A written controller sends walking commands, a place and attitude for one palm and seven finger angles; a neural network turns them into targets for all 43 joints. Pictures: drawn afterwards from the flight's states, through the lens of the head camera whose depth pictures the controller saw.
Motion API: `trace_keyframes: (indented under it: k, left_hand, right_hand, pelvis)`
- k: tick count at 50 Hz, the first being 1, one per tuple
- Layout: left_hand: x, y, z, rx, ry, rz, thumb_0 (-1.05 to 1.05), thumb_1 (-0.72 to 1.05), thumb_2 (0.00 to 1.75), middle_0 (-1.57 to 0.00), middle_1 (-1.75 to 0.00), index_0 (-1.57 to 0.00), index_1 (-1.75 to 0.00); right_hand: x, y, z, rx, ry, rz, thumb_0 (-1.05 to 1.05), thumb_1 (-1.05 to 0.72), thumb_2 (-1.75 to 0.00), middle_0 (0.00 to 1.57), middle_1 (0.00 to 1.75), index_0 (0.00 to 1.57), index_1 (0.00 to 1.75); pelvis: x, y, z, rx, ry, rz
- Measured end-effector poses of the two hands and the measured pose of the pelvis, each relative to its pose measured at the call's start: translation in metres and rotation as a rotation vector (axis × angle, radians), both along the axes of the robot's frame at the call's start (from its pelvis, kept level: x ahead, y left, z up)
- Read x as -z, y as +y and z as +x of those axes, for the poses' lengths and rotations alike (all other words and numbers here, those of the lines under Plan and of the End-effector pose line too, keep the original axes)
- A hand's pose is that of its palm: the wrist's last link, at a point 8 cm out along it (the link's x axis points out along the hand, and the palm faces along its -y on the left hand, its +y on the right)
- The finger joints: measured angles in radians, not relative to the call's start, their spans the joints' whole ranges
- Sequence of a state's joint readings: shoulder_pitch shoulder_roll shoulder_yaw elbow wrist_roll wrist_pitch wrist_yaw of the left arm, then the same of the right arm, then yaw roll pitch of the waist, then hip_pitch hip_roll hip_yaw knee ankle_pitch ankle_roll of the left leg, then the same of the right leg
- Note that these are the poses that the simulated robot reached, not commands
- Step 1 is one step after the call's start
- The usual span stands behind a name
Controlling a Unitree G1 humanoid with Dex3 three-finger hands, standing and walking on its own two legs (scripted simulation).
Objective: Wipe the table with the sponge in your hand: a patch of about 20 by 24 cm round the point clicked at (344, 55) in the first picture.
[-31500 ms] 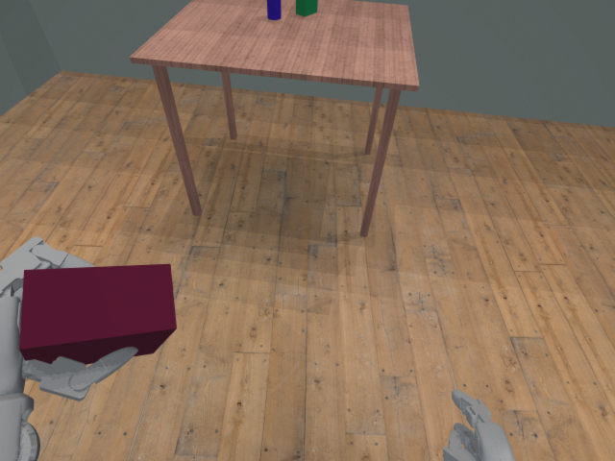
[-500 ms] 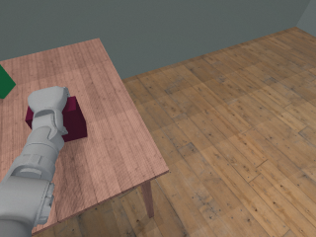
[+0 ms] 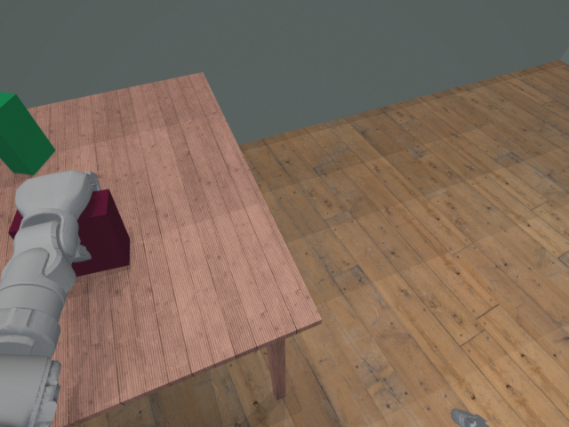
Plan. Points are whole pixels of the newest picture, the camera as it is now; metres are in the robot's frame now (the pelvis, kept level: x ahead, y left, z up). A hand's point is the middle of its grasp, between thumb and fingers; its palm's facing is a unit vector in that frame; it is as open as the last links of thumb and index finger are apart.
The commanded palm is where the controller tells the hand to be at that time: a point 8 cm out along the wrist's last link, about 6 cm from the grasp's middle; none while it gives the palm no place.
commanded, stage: wipe back along the first lane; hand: left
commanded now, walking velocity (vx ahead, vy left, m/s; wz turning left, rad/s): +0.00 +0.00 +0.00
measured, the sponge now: (81, 244) +0.37 +0.35 +0.01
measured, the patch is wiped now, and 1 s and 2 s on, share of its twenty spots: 0.90 0.90 1.00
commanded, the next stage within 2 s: lift the sponge slowly off the table in 1.72 s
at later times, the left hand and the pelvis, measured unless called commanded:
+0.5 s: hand (69, 241) +0.35 +0.34 +0.05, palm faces -0.07 -0.03 -1.00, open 10.1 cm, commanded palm +0.32 +0.33 +0.11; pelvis +0.00 +0.00 +0.00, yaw +0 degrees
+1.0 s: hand (75, 269) +0.30 +0.31 +0.05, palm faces -0.03 -0.05 -1.00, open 10.1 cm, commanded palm +0.27 +0.30 +0.10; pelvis +0.00 +0.00 +0.00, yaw +0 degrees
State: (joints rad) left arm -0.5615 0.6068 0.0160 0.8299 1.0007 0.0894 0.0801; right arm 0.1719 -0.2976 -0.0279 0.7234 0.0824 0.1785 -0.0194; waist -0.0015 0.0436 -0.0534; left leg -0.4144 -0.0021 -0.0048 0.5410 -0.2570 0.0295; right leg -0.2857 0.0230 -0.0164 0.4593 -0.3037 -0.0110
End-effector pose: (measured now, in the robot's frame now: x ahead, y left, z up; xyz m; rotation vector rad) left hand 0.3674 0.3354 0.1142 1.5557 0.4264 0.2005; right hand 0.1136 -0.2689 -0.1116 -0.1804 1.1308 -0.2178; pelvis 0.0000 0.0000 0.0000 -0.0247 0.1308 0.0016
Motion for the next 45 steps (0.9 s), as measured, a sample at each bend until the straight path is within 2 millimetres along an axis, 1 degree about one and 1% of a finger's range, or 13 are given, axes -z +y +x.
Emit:
trace_keyframes:
  k: [4,9,16,23,29,36,41,45]
  left_hand:
    - [0.0,0.007,-0.002,0.002,0.002,0.002,0.0,-0.51,1.05,-0.72,-1.33,-0.74,-1.34]
    - [-0.001,0.011,-0.007,0.006,-0.004,0.008,0.0,-0.51,1.05,-0.72,-1.33,-0.74,-1.34]
    - [0.003,0.003,-0.02,0.015,-0.041,-0.018,0.0,-0.51,1.05,-0.71,-1.34,-0.74,-1.35]
    - [0.005,-0.002,-0.032,-0.004,-0.065,-0.025,0.0,-0.5,1.05,-0.71,-1.34,-0.73,-1.35]
    - [0.005,-0.009,-0.042,-0.006,-0.072,-0.021,0.0,-0.5,1.05,-0.7,-1.34,-0.73,-1.35]
    - [0.007,-0.012,-0.052,-0.016,-0.07,-0.029,0.0,-0.5,1.05,-0.7,-1.35,-0.72,-1.36]
    - [0.007,-0.015,-0.058,-0.012,-0.072,-0.026,0.0,-0.49,1.05,-0.69,-1.35,-0.72,-1.36]
    - [0.007,-0.021,-0.067,-0.005,-0.088,-0.03,0.0,-0.49,1.05,-0.69,-1.35,-0.72,-1.36]
  right_hand:
    - [-0.001,0.001,0.009,-0.015,-0.008,-0.003,0.0,-0.9,-0.9,0.2,0.3,0.2,0.3]
    - [0.0,0.002,0.012,-0.019,-0.004,0.003,0.0,-0.9,-0.9,0.2,0.3,0.2,0.3]
    - [0.003,0.005,0.011,-0.016,0.006,0.024,0.0,-0.9,-0.9,0.2,0.3,0.2,0.3]
    - [0.0,0.01,0.013,-0.026,-0.013,0.035,0.0,-0.9,-0.9,0.2,0.3,0.2,0.3]
    - [-0.003,0.013,0.02,-0.041,-0.052,0.044,0.0,-0.9,-0.9,0.2,0.3,0.2,0.3]
    - [-0.006,0.018,0.03,-0.064,-0.087,0.049,0.0,-0.9,-0.9,0.2,0.3,0.2,0.3]
    - [-0.009,0.019,0.035,-0.072,-0.105,0.053,0.0,-0.9,-0.9,0.2,0.3,0.2,0.3]
    - [-0.009,0.02,0.041,-0.077,-0.123,0.062,0.0,-0.9,-0.9,0.2,0.3,0.2,0.3]
  pelvis:
    - [0.0,0.0,0.001,-0.002,0.003,0.0]
    - [0.0,0.0,0.003,-0.001,0.009,-0.001]
    - [0.0,0.002,0.004,0.001,0.001,-0.002]
    - [-0.001,0.002,0.001,-0.002,-0.014,0.001]
    - [-0.001,0.002,-0.003,-0.005,-0.029,0.001]
    - [-0.001,0.001,-0.006,-0.006,-0.04,0.003]
    - [-0.002,-0.001,-0.005,-0.005,-0.044,0.003]
    - [-0.002,0.0,-0.003,-0.003,-0.049,0.004]
